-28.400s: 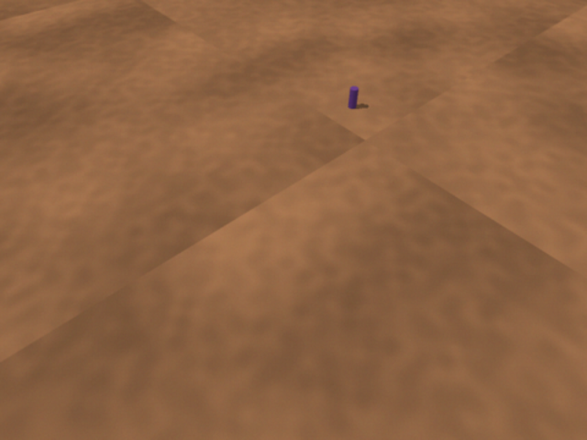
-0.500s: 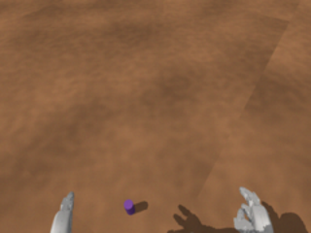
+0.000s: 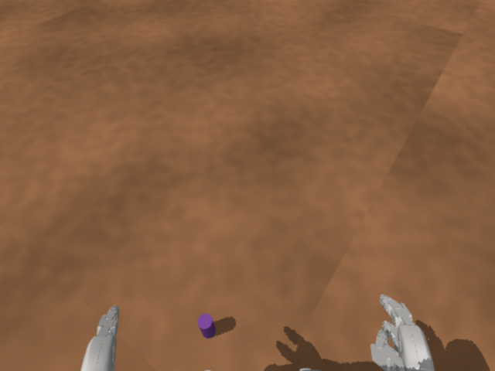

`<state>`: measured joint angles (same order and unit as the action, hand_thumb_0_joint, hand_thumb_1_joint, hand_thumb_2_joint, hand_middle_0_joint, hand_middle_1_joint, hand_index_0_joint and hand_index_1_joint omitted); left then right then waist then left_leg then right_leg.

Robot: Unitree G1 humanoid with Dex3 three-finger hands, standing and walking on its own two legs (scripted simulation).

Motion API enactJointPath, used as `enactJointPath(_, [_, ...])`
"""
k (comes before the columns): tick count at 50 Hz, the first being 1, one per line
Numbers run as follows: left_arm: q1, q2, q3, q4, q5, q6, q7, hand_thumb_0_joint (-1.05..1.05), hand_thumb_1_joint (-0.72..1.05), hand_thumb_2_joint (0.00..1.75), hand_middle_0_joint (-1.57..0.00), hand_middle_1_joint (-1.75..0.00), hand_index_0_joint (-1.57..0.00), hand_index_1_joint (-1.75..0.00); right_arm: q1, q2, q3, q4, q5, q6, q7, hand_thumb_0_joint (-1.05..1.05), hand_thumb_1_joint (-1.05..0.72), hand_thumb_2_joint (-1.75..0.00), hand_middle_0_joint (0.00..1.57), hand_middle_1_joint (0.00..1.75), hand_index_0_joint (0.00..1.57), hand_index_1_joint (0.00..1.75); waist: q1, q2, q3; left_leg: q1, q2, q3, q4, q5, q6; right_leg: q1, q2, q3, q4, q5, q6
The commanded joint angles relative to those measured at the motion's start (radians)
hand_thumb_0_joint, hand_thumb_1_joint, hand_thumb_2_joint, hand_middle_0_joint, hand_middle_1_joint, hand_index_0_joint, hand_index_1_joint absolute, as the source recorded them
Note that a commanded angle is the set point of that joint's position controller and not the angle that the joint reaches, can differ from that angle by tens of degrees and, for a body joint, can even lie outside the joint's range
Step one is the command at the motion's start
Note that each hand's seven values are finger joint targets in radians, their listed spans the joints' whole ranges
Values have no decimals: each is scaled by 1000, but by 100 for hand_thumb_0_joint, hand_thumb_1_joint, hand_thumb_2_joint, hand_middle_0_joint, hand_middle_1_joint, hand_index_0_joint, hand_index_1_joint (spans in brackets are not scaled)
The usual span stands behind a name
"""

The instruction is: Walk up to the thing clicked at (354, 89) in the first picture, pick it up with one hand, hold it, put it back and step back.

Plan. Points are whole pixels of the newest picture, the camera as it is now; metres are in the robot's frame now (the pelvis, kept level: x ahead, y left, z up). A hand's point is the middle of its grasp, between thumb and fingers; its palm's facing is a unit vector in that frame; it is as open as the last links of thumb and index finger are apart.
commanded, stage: home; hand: left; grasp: from the side
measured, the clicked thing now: (206, 326) +0.38 +0.15 -0.66
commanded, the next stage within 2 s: stand in 0.64 s
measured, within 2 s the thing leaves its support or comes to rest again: neither
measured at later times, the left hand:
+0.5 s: hand (136, 356) +0.18 +0.19 -0.06, palm faces +0.09 -0.96 -0.28, open 17.2 cm
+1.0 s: hand (137, 354) +0.18 +0.19 -0.06, palm faces +0.09 -0.96 -0.28, open 13.8 cm
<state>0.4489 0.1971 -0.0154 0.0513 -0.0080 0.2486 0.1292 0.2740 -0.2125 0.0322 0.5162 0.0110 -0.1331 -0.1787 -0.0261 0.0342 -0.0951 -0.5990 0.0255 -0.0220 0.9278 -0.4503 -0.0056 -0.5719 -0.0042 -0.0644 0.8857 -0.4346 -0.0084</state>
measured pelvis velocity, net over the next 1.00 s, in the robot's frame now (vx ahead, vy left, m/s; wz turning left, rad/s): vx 0.01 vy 0.01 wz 0.00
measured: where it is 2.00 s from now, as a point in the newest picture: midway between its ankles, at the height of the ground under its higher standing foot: outside the picture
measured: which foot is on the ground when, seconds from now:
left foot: down 0.00-1.00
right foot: down 0.00-1.00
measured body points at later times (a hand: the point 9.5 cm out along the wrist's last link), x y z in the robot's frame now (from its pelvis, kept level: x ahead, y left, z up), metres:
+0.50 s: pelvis +0.01 +0.01 +0.00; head +0.03 +0.01 +0.45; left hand +0.17 +0.24 -0.04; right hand +0.17 -0.23 -0.07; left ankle +0.01 +0.12 -0.69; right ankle +0.01 -0.12 -0.69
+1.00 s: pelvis +0.01 +0.01 +0.00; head +0.04 +0.01 +0.45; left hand +0.17 +0.24 -0.04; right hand +0.17 -0.23 -0.07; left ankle +0.01 +0.12 -0.69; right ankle +0.01 -0.12 -0.69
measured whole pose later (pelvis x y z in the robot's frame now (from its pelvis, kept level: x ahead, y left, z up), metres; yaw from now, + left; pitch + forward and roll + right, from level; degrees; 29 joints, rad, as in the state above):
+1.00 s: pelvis +0.01 +0.01 +0.00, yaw +0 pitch +7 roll -2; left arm 0.45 0.20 -0.01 0.05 -0.01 0.24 0.13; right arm 0.28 -0.21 0.03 0.52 0.01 -0.13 -0.17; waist -0.02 0.03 -0.09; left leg -0.58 0.02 -0.02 0.92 -0.46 0.00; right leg -0.55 -0.01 -0.06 0.87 -0.44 0.00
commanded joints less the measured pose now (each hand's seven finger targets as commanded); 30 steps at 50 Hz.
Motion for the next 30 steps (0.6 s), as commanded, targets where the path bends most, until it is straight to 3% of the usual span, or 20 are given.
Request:
enactJointPath(1, [-54,96,44,-190,5,-56,14,0,-52,8,-5,-6,-5,-6,-71,-111,-46,-150,-1,-58,-13,0,-90,-90,20,30,20,30,-1,-17,-65,53,-22,15,-155,115,19,49,16,15,-165,111,1])
enactJointPath(2, [-40,111,65,-191,7,-59,18,0,-51,8,-5,-6,-5,-6,-61,-112,-48,-150,-1,-59,-14,0,-90,-90,20,30,20,30,7,-6,-99,64,-22,17,-149,139,18,63,17,16,-162,133,0])
enactJointPath(7, [-22,104,51,-186,8,-58,17,0,-52,7,-5,-6,-5,-6,-60,-112,-48,-149,0,-58,-14,0,-90,-90,20,30,20,30,3,-5,-102,78,-22,17,-141,197,17,65,18,14,-153,190,0])
enactJointPath(16, [-35,101,51,-184,7,-61,15,0,-51,8,-5,-6,-5,-6,-63,-115,-49,-142,0,-61,-10,0,-90,-90,20,30,20,30,3,-5,-67,71,-17,9,-167,144,15,54,21,5,-157,134,-3])
enactJointPath(18, [-15,111,66,-190,8,-63,17,0,-51,8,-5,-7,-5,-6,-60,-113,-52,-143,-1,-62,-10,0,-90,-90,20,30,20,30,14,-6,-106,86,-18,9,-153,200,13,81,22,6,-148,181,-3])
enactJointPath(20, [-7,106,57,-183,9,-58,17,0,-52,7,-5,-6,-5,-6,-54,-116,-51,-140,-1,-61,-10,0,-90,-90,20,30,20,30,3,1,-112,98,-16,8,-150,236,12,79,25,5,-138,214,-5])
enactJointPath(25, [-36,103,56,-196,9,-66,18,0,-53,7,-5,-6,-5,-6,-60,-114,-50,-144,-1,-58,-6,0,-90,-90,20,30,20,30,7,-5,-98,87,-11,0,-160,214,10,71,26,0,-139,190,-7])
enactJointPath(30, [-27,103,53,-203,8,-63,16,0,-49,9,-5,-7,-6,-7,-58,-115,-50,-145,-1,-57,-3,0,-90,-90,20,30,20,30,5,-5,-110,107,-10,-1,-153,281,7,85,25,-2,-127,243,-7])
